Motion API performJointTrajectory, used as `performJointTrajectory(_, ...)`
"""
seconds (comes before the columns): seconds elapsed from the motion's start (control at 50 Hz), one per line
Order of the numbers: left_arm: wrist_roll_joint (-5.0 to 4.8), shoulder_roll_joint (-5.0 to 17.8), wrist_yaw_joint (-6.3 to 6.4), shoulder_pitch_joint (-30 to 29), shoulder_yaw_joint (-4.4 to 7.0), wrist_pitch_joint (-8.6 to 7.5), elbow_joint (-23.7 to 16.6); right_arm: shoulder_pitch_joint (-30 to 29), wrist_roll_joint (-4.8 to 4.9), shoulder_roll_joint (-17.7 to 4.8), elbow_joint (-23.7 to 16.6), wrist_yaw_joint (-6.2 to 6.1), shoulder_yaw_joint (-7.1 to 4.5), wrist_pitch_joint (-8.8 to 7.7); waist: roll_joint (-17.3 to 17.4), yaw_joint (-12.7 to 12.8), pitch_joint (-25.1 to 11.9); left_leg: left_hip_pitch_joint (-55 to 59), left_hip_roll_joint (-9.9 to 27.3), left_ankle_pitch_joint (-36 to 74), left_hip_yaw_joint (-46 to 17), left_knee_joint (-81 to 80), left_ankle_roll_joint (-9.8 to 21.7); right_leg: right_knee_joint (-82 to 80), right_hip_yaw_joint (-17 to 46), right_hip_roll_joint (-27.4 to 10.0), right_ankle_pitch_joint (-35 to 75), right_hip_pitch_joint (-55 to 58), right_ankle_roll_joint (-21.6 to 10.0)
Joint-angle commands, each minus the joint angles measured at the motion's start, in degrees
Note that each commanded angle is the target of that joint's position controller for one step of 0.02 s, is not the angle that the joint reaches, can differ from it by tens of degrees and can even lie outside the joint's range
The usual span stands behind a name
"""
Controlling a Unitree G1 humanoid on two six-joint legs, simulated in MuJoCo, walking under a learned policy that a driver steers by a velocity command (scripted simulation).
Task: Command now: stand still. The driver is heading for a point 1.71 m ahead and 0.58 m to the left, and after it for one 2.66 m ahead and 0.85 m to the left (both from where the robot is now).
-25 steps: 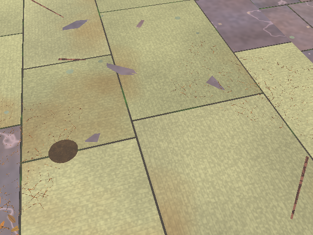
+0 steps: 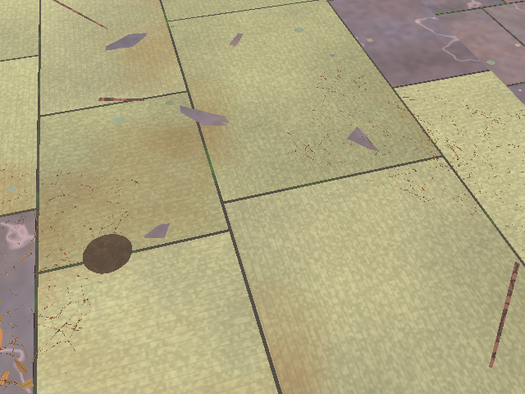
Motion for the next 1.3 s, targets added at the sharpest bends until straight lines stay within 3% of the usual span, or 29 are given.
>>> performJointTrajectory(0.02,0.0,5.2,0.16,1.8,0.77,-0.32,-1.2,6.6,0.01,-4.4,-0.1,-0.09,-0.72,-0.14,0.8,0.0,1.7,-9.7,2.4,8.3,-2.2,-6.7,0.7,-2.4,1.7,-1.7,9.8,7.3,-2.6)
performJointTrajectory(0.28,-0.02,5.1,0.22,2.4,0.76,-0.37,-1.0,6.7,0.03,-4.4,-0.3,0.05,-0.7,-0.17,0.8,0.0,1.9,-9.7,2.4,8.9,-2.4,-6.8,0.9,-2.2,1.6,-1.8,10.0,7.3,-2.3)
performJointTrajectory(0.32,-0.19,4.5,0.21,3.3,0.69,-0.29,-0.4,8.3,0.43,-5.2,0.4,-0.16,-1.09,0.07,2.5,-0.3,1.7,-9.8,2.5,-6.5,-3.5,-8.8,2.6,0.4,-1.5,1.0,-4.6,6.1,-2.2)
performJointTrajectory(0.34,-0.45,4.7,0.16,2.8,0.9,-0.48,-0.7,7.7,0.82,-7.3,-0.3,-0.39,-1.75,0.16,5.0,-0.8,3.6,-10.4,4.5,-16.7,-7.0,-10.7,4.8,4.2,-3.8,3.0,-13.5,2.1,-2.2)
performJointTrajectory(0.38,-0.78,4.4,-0.56,-2.2,0.79,-2.17,-3.4,8.0,1.62,-11.5,-1.6,-0.65,-3.14,-0.53,10.2,-2.8,9.4,-8.8,15.4,-28.1,-20.6,-17.9,11.0,14.6,-5.2,1.7,-14.1,-10.1,-2.8)
performJointTrajectory(0.42,-1.32,4.6,-1.61,-5.9,0.74,-4.25,-5.6,7.9,1.03,-11.6,-2.2,-0.54,-3.59,-1.96,9.3,-3.5,13.1,-3.5,21.5,-20.3,-26.9,-19.8,14.4,22.9,-1.6,-3.1,-16.1,-21.5,-4.0)
performJointTrajectory(0.46,-1.89,5.0,-2.5,-6.4,0.86,-5.84,-6.8,7.3,1.3,-10.4,-2.6,0.03,-3.46,-2.72,7.0,-2.9,12.3,3.2,20.2,-10.1,-23.0,-17.5,12.8,19.9,-0.7,-5.4,-16.9,-25.6,-4.9)
performJointTrajectory(0.5,-1.93,4.9,-3.27,-5.9,1.07,-6.77,-6.7,6.3,1.67,-11.1,-3.2,0.58,-3.57,-2.47,6.2,-2.2,9.5,0.9,16.1,-4.0,-15.9,-15.7,10.5,11.4,-4.5,-3.3,-13.4,-15.9,-4.6)
performJointTrajectory(0.54,-2.05,4.7,-3.71,3.6,1.88,-6.7,-3.0,4.0,1.77,-12.1,-4.0,0.96,-3.61,-2.04,6.1,2.5,5.6,-9.6,12.0,1.7,-10.0,-10.3,8.8,4.6,-9.6,1.9,-2.8,4.6,-3.7)
performJointTrajectory(0.56,-1.96,6.2,-3.53,10.2,3.02,-6.37,-0.8,3.2,1.6,-12.4,-4.5,1.02,-3.46,-2.23,5.5,5.6,2.5,-13.1,9.9,11.2,-7.8,-4.1,7.6,3.6,-10.2,4.0,-1.2,13.8,-3.8)
performJointTrajectory(0.58,-1.81,9.4,-3.15,18.8,4.41,-6.3,0.8,0.4,1.54,-10.7,-5.6,1.18,-2.82,-2.68,-0.3,10.1,-1.2,-18.5,5.9,17.5,-2.5,12.0,4.4,-1.0,-0.5,-2.2,-4.2,22.8,-6.4)
performJointTrajectory(0.6,-1.15,16.6,-2.87,26.5,5.54,-6.52,0.9,0.4,1.1,-4.9,-8.2,1.21,-1.3,-3.72,-17.0,10.5,-7.2,-31.3,-1.9,-0.7,1.9,36.1,0.2,-13.3,29.6,-19.1,-11.8,31.8,-15.1)
performJointTrajectory(0.62,0.21,12.9,-3.34,23.6,3.88,-7.47,1.0,-0.5,2.59,-4.9,-9.2,1.33,-1.46,-4.91,-14.1,7.9,-7.3,-36.9,-1.9,-9.7,-8.0,48.2,1.4,-19.9,44.4,-23.7,-18.6,28.8,-18.7)
performJointTrajectory(0.64,-0.1,10.4,-3.46,16.6,2.79,-8.14,-1.0,-2.6,3.88,-7.1,-10.2,1.7,-1.84,-5.53,-8.8,5.1,-0.6,-41.8,2.1,-5.9,-9.1,52.0,3.5,-19.2,37.7,-23.4,-20.6,23.8,-17.1)
performJointTrajectory(0.66,-0.16,7.6,-3.83,11.2,1.74,-8.34,-2.8,-4.1,3.63,-8.6,-10.4,1.92,-2.15,-5.8,-4.7,3.4,1.9,-41.1,5.1,0.2,-8.1,50.6,4.8,-19.2,28.6,-20.3,-16.7,19.6,-14.5)
performJointTrajectory(0.68,0.01,6.9,-4.21,8.1,1.17,-8.25,-3.7,-4.3,2.76,-8.9,-10.1,1.76,-2.68,-5.79,-2.5,1.8,3.1,-39.1,7.1,4.8,-7.1,46.8,5.1,-20.0,21.4,-17.4,-10.5,15.8,-12.5)
performJointTrajectory(0.72,0.43,5.6,-4.13,8.5,0.47,-7.75,-3.7,-3.3,2.0,-9.8,-9.4,1.96,-3.63,-4.79,-3.6,0.2,3.0,-33.5,8.8,8.7,-5.6,41.4,4.4,-21.0,11.5,-12.9,-0.6,12.1,-10.2)
performJointTrajectory(0.84,0.81,8.8,-2.19,13.6,0.52,-6.84,-3.6,-16.4,1.28,-7.0,-14.4,2.48,-2.84,-3.59,-1.9,1.8,5.3,-38.9,8.8,18.1,-2.5,24.3,0.3,-23.0,4.2,-11.8,13.0,12.2,-11.5)
performJointTrajectory(0.98,-0.43,9.9,-1.67,18.5,1.28,-6.07,-3.4,-28.8,1.92,-7.5,-18.9,4.72,-1.8,-4.58,-3.2,3.9,7.2,-34.9,5.2,22.8,-0.5,6.4,2.2,-21.6,0.7,-13.9,14.6,19.0,-10.4)
performJointTrajectory(1.04,-0.12,11.8,-1.65,16.8,2.04,-5.4,-4.1,-24.5,1.9,-10.7,-18.8,5.28,-3.0,-5.02,-5.8,-0.3,2.2,-25.4,1.7,17.5,1.3,4.7,5.0,-13.1,-0.5,-15.0,35.1,23.7,-8.7)
performJointTrajectory(1.08,0.5,11.6,-1.79,14.6,1.83,-4.63,-5.1,-6.8,2.02,-15.5,-13.9,4.66,-5.54,-4.72,-6.7,-9.3,-8.8,-1.2,-0.6,16.7,2.2,5.5,8.2,8.6,-3.7,-11.2,45.5,17.0,-5.9)
performJointTrajectory(1.1,0.95,8.0,-2.04,16.9,0.68,-4.79,-6.6,2.7,0.78,-20.5,-11.6,4.01,-6.78,-4.44,2.5,-10.2,-17.5,18.7,12.4,11.6,-15.3,5.1,13.0,29.4,-5.6,-6.0,25.2,-0.2,-3.7)
performJointTrajectory(1.12,0.06,0.0,-2.76,23.5,-1.59,-6.4,-6.1,4.5,0.07,-21.7,-10.6,4.66,-6.51,-4.58,16.6,-5.8,-27.3,31.1,23.9,-0.4,-44.8,-6.0,20.7,46.4,1.8,4.2,-20.1,-15.8,-1.8)
performJointTrajectory(1.14,-1.66,6.6,-3.01,17.4,0.03,-7.96,-7.0,1.6,0.48,-16.2,-10.8,4.71,-5.01,-4.83,11.6,-7.0,-21.9,27.3,21.4,-1.9,-44.7,-10.0,17.2,52.2,7.4,1.2,-20.0,-21.8,-3.1)
performJointTrajectory(1.16,-2.62,9.4,-2.96,11.5,0.72,-8.74,-9.1,-3.9,0.85,-14.0,-11.5,4.56,-4.3,-5.01,8.8,-5.8,-13.0,18.5,19.9,3.9,-34.4,-10.3,14.6,52.4,5.0,-1.7,-15.4,-24.8,-3.9)
performJointTrajectory(1.18,-2.1,9.7,-2.37,8.6,0.89,-9.03,-9.8,-9.2,0.61,-12.8,-12.6,4.61,-3.77,-5.23,2.4,-3.6,-9.3,9.0,18.2,11.4,-27.3,-11.5,13.3,49.1,4.0,-4.9,-9.7,-22.1,-4.2)
performJointTrajectory(1.2,-1.17,9.5,-1.93,7.9,1.52,-8.54,-9.8,-11.8,0.03,-11.3,-12.7,4.86,-3.39,-5.5,1.3,-1.5,-6.4,1.4,16.1,16.9,-21.7,-13.0,12.5,45.8,3.6,-6.9,-6.9,-18.8,-4.2)
performJointTrajectory(1.24,-0.94,6.9,-1.88,11.2,1.61,-6.77,-9.2,-11.9,-0.46,-9.5,-11.5,5.1,-2.87,-5.73,3.5,1.3,-5.4,-4.7,13.9,17.7,-16.5,-16.4,12.9,42.2,3.8,-8.8,-4.9,-13.9,-4.3)
performJointTrajectory(1.3,-0.55,6.9,-1.65,7.3,1.94,-5.48,-10.8,-9.5,-0.18,-11.8,-10.0,4.06,-3.22,-5.85,3.4,1.7,-1.4,-7.7,13.1,17.9,-12.2,-20.2,13.9,35.3,2.6,-9.8,-1.1,-17.7,-2.9)
Keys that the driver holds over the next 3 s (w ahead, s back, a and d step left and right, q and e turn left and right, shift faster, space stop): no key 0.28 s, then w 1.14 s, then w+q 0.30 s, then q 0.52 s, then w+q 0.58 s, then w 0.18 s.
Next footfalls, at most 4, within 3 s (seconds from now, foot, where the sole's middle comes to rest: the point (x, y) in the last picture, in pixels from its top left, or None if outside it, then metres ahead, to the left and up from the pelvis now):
1.08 left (234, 386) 0.52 0.10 -0.77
1.64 right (319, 280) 0.83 -0.13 -0.77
2.12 left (229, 248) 0.94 0.13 -0.77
2.56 right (293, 224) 1.03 -0.07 -0.77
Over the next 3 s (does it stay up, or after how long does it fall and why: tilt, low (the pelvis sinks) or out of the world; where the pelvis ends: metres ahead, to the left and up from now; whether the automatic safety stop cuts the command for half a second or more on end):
stays up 1.03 0.15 -0.02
